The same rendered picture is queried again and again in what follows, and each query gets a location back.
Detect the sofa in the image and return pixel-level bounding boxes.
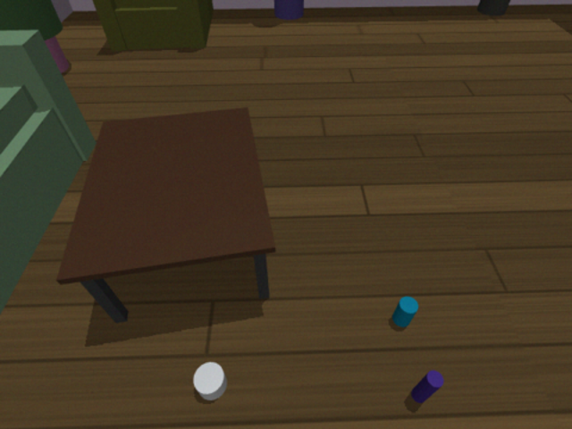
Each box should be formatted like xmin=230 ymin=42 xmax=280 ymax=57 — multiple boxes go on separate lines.
xmin=0 ymin=29 xmax=96 ymax=315

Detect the armchair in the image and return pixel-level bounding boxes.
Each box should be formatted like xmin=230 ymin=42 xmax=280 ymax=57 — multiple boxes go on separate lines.
xmin=93 ymin=0 xmax=214 ymax=51

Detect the coffee table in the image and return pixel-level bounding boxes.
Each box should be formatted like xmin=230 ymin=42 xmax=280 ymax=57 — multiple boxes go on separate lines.
xmin=56 ymin=107 xmax=275 ymax=323

